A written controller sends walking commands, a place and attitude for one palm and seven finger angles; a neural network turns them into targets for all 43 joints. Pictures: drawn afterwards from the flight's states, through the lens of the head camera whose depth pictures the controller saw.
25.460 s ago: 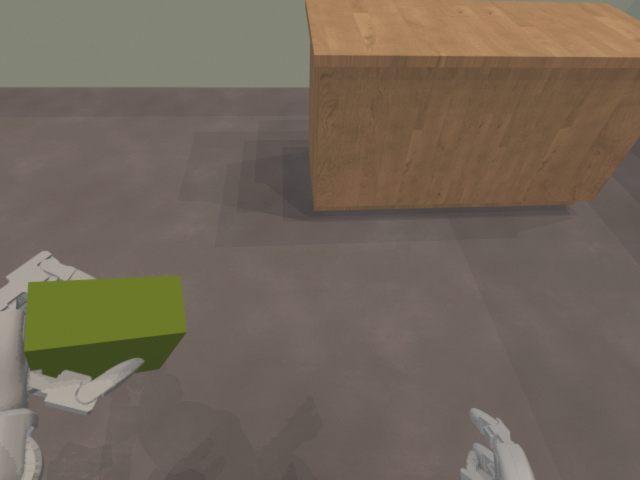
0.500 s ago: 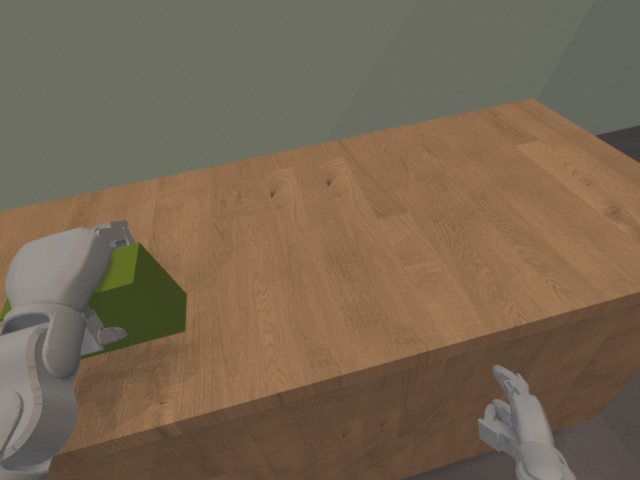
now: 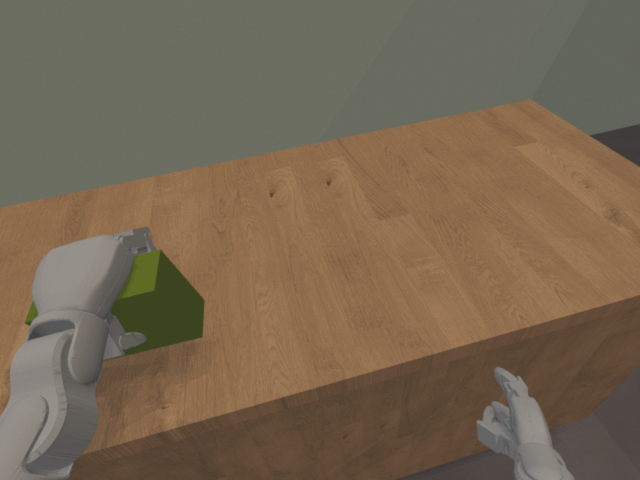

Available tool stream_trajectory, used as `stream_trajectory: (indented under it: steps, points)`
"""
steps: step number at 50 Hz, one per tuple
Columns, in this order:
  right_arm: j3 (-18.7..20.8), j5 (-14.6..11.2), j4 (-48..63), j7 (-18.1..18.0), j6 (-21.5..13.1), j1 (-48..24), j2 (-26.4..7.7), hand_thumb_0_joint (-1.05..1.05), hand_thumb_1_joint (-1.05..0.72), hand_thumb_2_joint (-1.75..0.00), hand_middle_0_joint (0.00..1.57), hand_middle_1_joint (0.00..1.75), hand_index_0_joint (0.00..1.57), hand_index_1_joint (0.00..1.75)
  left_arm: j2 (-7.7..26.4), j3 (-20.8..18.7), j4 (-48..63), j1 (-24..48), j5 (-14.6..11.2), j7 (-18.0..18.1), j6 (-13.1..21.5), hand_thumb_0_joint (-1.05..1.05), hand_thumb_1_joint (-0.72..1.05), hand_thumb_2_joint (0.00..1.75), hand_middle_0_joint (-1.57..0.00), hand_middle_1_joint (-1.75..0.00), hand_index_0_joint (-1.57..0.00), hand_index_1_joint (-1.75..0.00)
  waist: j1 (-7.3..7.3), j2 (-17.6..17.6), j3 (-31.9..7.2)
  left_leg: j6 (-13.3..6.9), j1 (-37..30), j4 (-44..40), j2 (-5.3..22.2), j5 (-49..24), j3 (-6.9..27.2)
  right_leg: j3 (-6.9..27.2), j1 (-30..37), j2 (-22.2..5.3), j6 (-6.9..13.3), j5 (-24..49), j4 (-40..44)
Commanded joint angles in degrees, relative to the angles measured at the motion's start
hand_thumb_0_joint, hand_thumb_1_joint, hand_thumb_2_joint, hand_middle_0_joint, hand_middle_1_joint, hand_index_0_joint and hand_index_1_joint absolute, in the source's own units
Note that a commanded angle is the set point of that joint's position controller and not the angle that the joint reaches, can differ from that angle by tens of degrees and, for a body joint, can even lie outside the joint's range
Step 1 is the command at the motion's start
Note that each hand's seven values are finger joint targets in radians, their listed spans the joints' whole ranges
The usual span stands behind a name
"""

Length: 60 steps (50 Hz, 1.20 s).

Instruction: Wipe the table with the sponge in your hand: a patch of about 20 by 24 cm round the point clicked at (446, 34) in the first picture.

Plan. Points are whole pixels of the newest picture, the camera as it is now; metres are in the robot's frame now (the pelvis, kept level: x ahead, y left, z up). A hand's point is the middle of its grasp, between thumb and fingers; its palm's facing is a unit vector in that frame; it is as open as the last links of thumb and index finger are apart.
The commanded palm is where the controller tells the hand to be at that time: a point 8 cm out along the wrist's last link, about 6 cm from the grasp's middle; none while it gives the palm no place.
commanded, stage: move the sponge above the wiping area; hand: left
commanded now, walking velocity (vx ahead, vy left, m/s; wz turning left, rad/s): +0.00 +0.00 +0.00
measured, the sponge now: (134, 317) +0.24 +0.27 +0.11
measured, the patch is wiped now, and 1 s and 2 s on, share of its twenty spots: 0.00 0.00 0.00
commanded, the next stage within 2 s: lower the sponge onto the table in 1.96 s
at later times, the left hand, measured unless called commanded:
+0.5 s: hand (127, 298) +0.25 +0.27 +0.14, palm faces +0.11 -0.06 -0.99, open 9.7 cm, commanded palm +0.21 +0.27 +0.20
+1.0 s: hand (130, 295) +0.26 +0.28 +0.12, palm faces +0.10 -0.07 -0.99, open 9.7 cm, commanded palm +0.23 +0.28 +0.19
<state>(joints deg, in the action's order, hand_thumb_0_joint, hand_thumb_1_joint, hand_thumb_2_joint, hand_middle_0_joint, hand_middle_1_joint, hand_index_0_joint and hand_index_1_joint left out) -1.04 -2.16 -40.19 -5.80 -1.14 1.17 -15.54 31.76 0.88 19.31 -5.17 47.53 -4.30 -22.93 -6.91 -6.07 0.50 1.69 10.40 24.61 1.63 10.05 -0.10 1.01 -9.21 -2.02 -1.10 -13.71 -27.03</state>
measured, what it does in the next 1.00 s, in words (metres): stands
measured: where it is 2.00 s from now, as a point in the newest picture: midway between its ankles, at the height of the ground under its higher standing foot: outside the picture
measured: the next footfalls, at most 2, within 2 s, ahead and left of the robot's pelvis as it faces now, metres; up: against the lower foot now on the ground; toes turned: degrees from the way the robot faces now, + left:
none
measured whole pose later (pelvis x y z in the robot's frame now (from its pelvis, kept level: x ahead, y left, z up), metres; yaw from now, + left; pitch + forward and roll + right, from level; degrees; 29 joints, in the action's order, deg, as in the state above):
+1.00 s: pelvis +0.01 +0.00 +0.00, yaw +0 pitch -4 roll +0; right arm -1.6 -2.0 -40.7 -5.3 -1.5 1.4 -15.4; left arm 29.3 2.4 6.7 -0.2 51.3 -2.2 -23.1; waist -6.2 -5.6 -0.1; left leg 2.0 10.1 23.8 2.1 10.1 0.2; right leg 0.8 -8.8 -1.5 -0.8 -13.6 -26.0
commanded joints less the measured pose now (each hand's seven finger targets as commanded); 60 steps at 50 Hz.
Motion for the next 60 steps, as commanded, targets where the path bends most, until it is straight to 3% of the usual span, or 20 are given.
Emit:
stream_trajectory:
  steps: [1, 7, 8, 12, 13, 22, 23, 27, 31, 37, 39, 42, 44, 47, 48, 50, 52, 53, 57, 60]
  points:
    - [0.1, 0.0, 12.5, 1.0, -2.9, -14.7, -4.1, 0.0, -0.9, -0.9, 0.2, 0.3, 0.2, 0.3, 14.0, -11.1, 8.0, 12.8, 1.7, 3.4, -1.0, 0.0, 0.1, 1.3, -1.2, -1.6, -1.2, -1.6, -1.9, 2.9, -9.7, -2.0, -3.5, -3.7, -1.9, -5.0, 2.4, 1.2, 0.3, 1.7, 4.1, 2.3, 5.4]
    - [-0.2, -0.5, 12.7, 0.7, -3.2, -17.2, -4.3, 0.0, -0.9, -0.9, 0.2, 0.3, 0.2, 0.3, 15.4, -11.8, 7.8, 14.4, 1.9, 3.0, -2.1, 0.0, 0.1, 1.3, -1.2, -1.6, -1.2, -1.6, -1.76, 1.4, -9.2, -2.2, -3.7, -2.8, -2.7, -3.6, 2.2, 3.4, -0.6, 2.4, 4.6, 0.7, 5.8]
    - [-0.3, -0.4, 12.8, 0.6, -3.3, -16.0, -4.0, 0.0, -0.9, -0.9, 0.2, 0.3, 0.2, 0.3, 11.5, -7.3, 6.9, 16.0, 1.9, 2.4, -1.9, 0.0, 0.1, 1.3, -1.2, -1.6, -1.2, -1.6, -0.72, 1.3, -9.3, -2.4, -3.6, -2.7, -2.6, -2.6, 1.6, 1.5, -1.1, 1.7, 4.0, -0.1, 5.9]
    - [-0.3, -0.3, 12.3, 0.0, -4.2, -16.6, -4.2, 0.0, -0.9, -0.9, 0.2, 0.3, 0.2, 0.3, 14.9, -8.7, 6.9, 19.0, 3.8, 1.4, -0.6, 0.0, 0.1, 1.3, -1.2, -1.6, -1.2, -1.6, -0.98, 1.5, -10.1, -2.7, -4.8, -2.6, -3.1, -2.3, 2.3, 3.5, -1.4, 2.3, 4.5, -0.8, 6.3]
    - [-0.3, 0.0, 12.6, -0.1, -4.4, -15.2, -4.0, 0.0, -0.9, -0.9, 0.2, 0.3, 0.2, 0.3, 12.7, -6.2, 6.5, 19.6, 4.0, 1.0, -0.1, 0.0, 0.1, 1.3, -1.2, -1.6, -1.2, -1.6, -0.65, 1.2, -10.5, -2.9, -4.6, -2.3, -3.1, -2.6, 2.0, 1.6, -1.2, 1.8, 4.1, -0.5, 6.1]
    - [0.3, 0.2, 11.3, 0.7, -4.3, -15.4, -4.3, 0.0, -0.9, -0.9, 0.2, 0.3, 0.2, 0.3, 16.3, -12.7, 3.3, 17.4, 3.9, 3.6, 1.7, 0.0, 0.1, 1.3, -1.2, -1.6, -1.2, -1.6, -2.18, 1.3, -10.7, -2.3, -5.1, -2.5, -2.8, -6.1, 2.2, 3.6, 0.4, 2.3, 4.9, 2.8, 6.4]
    - [0.2, 0.3, 11.7, 0.8, -4.1, -14.9, -4.1, 0.0, -0.9, -0.9, 0.2, 0.3, 0.2, 0.3, 13.5, -10.3, 2.8, 17.2, 3.6, 3.5, 1.3, 0.0, 0.1, 1.3, -1.2, -1.6, -1.2, -1.6, -2.0, 2.3, -11.2, -2.4, -4.7, -2.3, -2.9, -6.4, 1.8, 2.0, 0.7, 1.7, 4.5, 3.4, 6.1]
    - [0.3, -0.2, 11.5, 1.0, -3.7, -15.9, -4.5, 0.0, -0.9, -0.9, 0.2, 0.3, 0.2, 0.3, 14.3, -10.9, 1.8, 15.5, 3.5, 3.0, -0.3, 0.0, 0.1, 1.3, -1.2, -1.6, -1.2, -1.6, -1.7, 2.9, -9.5, -2.4, -4.2, -2.5, -2.8, -5.1, 1.8, 3.2, -0.4, 2.2, 4.5, 2.1, 6.3]
    - [0.3, -0.2, 11.9, 0.6, -3.8, -14.4, -4.4, 0.0, -0.9, -0.9, 0.2, 0.3, 0.2, 0.3, 11.0, -5.7, 1.8, 18.6, 4.2, 1.5, 0.3, 0.0, 0.1, 1.3, -1.2, -1.6, -1.2, -1.6, -0.44, 2.7, -9.3, -2.8, -4.5, -2.6, -3.0, -3.6, 1.8, 1.6, -1.4, 1.7, 3.9, 0.9, 6.6]
    - [0.3, 0.3, 11.4, 0.0, -4.9, -14.7, -4.0, 0.0, -0.9, -0.9, 0.2, 0.3, 0.2, 0.3, 14.1, -8.6, 3.8, 22.6, 5.8, 2.9, 3.6, 0.0, 0.1, 1.3, -1.2, -1.6, -1.2, -1.6, -0.93, -0.1, -11.6, -2.7, -6.7, -2.9, -3.0, -4.5, 2.3, 2.6, -0.5, 2.4, 4.9, 1.3, 6.8]
    - [0.4, 0.4, 10.8, 0.1, -4.9, -13.2, -3.8, 0.0, -0.9, -0.9, 0.2, 0.3, 0.2, 0.3, 11.7, -7.0, 0.6, 22.5, 6.1, 3.9, 3.7, 0.0, 0.1, 1.3, -1.2, -1.6, -1.2, -1.6, -0.79, 1.3, -11.7, -2.5, -6.5, -2.9, -2.8, -5.7, 2.2, 1.2, -0.6, 2.1, 4.7, 2.3, 6.7]
    - [0.6, 0.3, 10.6, 0.3, -4.6, -14.7, -4.3, 0.0, -0.9, -0.9, 0.2, 0.3, 0.2, 0.3, 14.1, -10.4, 0.0, 20.5, 5.3, 5.3, 2.5, 0.0, 0.1, 1.3, -1.2, -1.6, -1.2, -1.6, -1.93, 1.3, -11.2, -2.3, -6.1, -3.5, -2.7, -5.8, 2.1, 2.3, 0.5, 2.5, 5.1, 2.4, 6.8]
    - [0.5, 0.2, 10.4, 0.6, -4.1, -14.0, -4.1, 0.0, -0.9, -0.9, 0.2, 0.3, 0.2, 0.3, 10.8, -7.1, -2.4, 21.2, 5.6, 5.3, 1.0, 0.0, 0.1, 1.3, -1.2, -1.6, -1.2, -1.6, -1.17, 1.7, -10.8, -2.2, -5.3, -3.6, -2.6, -6.2, 1.7, 0.9, 0.2, 2.0, 4.6, 2.9, 6.7]
    - [0.5, 0.0, 10.9, 0.9, -3.9, -15.9, -4.7, 0.0, -0.9, -0.9, 0.2, 0.3, 0.2, 0.3, 13.5, -9.6, -1.0, 18.8, 5.4, 4.9, -0.4, 0.0, 0.1, 1.3, -1.2, -1.6, -1.2, -1.6, -1.98, 1.6, -11.2, -2.3, -5.2, -3.3, -3.0, -7.2, 2.0, 2.3, 1.3, 2.5, 5.0, 4.2, 6.1]
    - [0.2, 0.0, 11.5, 1.1, -3.8, -15.3, -4.3, 0.0, -0.9, -0.9, 0.2, 0.3, 0.2, 0.3, 9.8, -6.1, -0.7, 18.6, 5.2, 4.2, -0.8, 0.0, 0.1, 1.3, -1.2, -1.6, -1.2, -1.6, -1.55, 1.3, -12.1, -2.5, -5.0, -3.2, -3.0, -7.5, 1.6, 0.3, 1.5, 2.0, 4.5, 4.8, 5.8]
    - [0.4, 0.1, 11.2, 1.2, -3.6, -14.3, -4.5, 0.0, -0.9, -0.9, 0.2, 0.3, 0.2, 0.3, 9.9, -5.7, -1.2, 17.5, 5.5, 3.3, -0.8, 0.0, 0.1, 1.3, -1.2, -1.6, -1.2, -1.6, -1.15, 2.1, -11.2, -2.6, -5.1, -3.1, -2.9, -7.7, 1.9, 0.5, 0.7, 2.0, 4.3, 5.1, 6.0]
    - [0.2, -0.1, 11.6, 1.1, -3.7, -15.5, -4.5, 0.0, -0.9, -0.9, 0.2, 0.3, 0.2, 0.3, 11.5, -6.8, 1.1, 18.2, 5.4, 2.8, -0.2, 0.0, 0.1, 1.3, -1.2, -1.6, -1.2, -1.6, -0.92, 1.9, -10.7, -2.6, -5.5, -3.1, -2.9, -6.6, 2.2, 1.7, 0.2, 2.6, 4.8, 4.0, 6.2]
    - [0.1, 0.0, 11.9, 1.0, -3.8, -14.3, -4.2, 0.0, -0.9, -0.9, 0.2, 0.3, 0.2, 0.3, 8.8, -4.1, 0.2, 18.7, 5.4, 2.4, 0.1, 0.0, 0.1, 1.3, -1.2, -1.6, -1.2, -1.6, -0.52, 1.9, -10.8, -2.9, -5.0, -2.9, -3.0, -5.7, 1.8, 0.1, -0.1, 2.1, 4.4, 3.1, 6.3]
    - [0.3, 0.3, 11.2, 0.3, -4.1, -14.2, -4.6, 0.0, -0.9, -0.9, 0.2, 0.3, 0.2, 0.3, 13.8, -8.2, 1.1, 22.4, 6.5, 3.2, 2.6, 0.0, 0.1, 1.3, -1.2, -1.6, -1.2, -1.6, -0.78, 0.8, -11.1, -2.8, -6.6, -3.1, -3.0, -5.4, 2.2, 2.0, -0.5, 2.6, 5.0, 2.7, 7.0]
    - [0.7, 0.5, 10.4, 0.2, -4.3, -12.2, -4.4, 0.0, -0.9, -0.9, 0.2, 0.3, 0.2, 0.3, 11.6, -7.1, -2.6, 21.9, 6.8, 4.3, 3.6, 0.0, 0.1, 1.3, -1.2, -1.6, -1.2, -1.6, -0.52, 2.3, -11.4, -2.6, -6.6, -2.9, -2.9, -6.9, 2.2, 0.6, -0.6, 2.3, 4.6, 3.7, 7.2]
